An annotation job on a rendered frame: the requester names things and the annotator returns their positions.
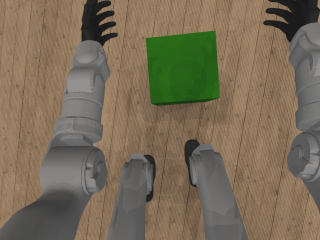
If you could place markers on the robot left upper arm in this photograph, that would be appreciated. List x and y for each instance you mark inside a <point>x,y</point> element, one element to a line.
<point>70,175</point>

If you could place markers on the carton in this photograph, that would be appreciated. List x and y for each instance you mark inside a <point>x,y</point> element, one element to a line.
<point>183,68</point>

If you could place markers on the left robot forearm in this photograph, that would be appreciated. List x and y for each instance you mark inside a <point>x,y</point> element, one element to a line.
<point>83,100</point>

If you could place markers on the right robot foot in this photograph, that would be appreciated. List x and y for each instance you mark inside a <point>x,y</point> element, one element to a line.
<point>189,147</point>

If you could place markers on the robot right upper arm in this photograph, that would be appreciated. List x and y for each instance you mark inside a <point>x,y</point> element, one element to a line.
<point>303,161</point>

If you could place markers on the right robot hand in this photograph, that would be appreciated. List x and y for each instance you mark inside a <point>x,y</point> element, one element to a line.
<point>303,12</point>

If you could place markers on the right robot forearm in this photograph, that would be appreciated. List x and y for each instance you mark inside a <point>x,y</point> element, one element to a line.
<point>304,50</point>

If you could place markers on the robot left shin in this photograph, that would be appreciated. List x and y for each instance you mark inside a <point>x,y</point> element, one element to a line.
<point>134,156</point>

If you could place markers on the left robot hand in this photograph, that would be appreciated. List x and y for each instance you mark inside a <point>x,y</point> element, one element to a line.
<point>90,29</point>

